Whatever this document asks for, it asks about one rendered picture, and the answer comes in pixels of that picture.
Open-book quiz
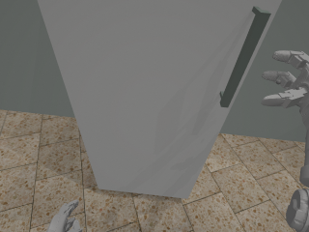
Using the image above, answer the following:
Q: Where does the handle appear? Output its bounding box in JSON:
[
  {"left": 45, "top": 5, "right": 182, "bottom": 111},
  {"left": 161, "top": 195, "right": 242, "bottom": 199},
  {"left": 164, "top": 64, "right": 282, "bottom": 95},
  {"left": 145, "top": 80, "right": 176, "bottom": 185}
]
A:
[{"left": 219, "top": 6, "right": 271, "bottom": 108}]

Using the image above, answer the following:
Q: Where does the robot left hand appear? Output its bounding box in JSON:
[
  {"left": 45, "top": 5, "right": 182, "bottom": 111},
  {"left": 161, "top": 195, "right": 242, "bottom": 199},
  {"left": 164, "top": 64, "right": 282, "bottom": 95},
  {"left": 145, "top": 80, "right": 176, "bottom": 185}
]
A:
[{"left": 46, "top": 199, "right": 83, "bottom": 232}]

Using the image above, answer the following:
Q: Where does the robot right hand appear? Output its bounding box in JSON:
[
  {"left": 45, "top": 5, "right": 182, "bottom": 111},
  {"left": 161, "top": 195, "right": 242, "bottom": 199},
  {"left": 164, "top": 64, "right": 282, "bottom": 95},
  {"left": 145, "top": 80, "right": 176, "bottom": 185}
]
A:
[{"left": 261, "top": 50, "right": 309, "bottom": 109}]

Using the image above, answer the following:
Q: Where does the right robot upper arm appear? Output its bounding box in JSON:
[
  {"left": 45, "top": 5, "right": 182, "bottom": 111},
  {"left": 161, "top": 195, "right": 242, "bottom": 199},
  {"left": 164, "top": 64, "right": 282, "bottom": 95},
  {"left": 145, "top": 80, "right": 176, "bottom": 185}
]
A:
[{"left": 286, "top": 188, "right": 309, "bottom": 232}]

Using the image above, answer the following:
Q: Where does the robot right forearm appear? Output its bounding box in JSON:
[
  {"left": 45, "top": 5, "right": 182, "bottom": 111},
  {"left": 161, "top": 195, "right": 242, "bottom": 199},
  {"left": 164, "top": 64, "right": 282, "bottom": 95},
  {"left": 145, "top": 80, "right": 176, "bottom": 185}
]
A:
[{"left": 299, "top": 99, "right": 309, "bottom": 188}]

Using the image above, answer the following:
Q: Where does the fridge door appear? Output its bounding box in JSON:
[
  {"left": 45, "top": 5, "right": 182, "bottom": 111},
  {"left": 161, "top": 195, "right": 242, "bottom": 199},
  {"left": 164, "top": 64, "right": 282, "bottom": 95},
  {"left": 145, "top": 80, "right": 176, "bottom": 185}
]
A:
[{"left": 37, "top": 0, "right": 282, "bottom": 199}]

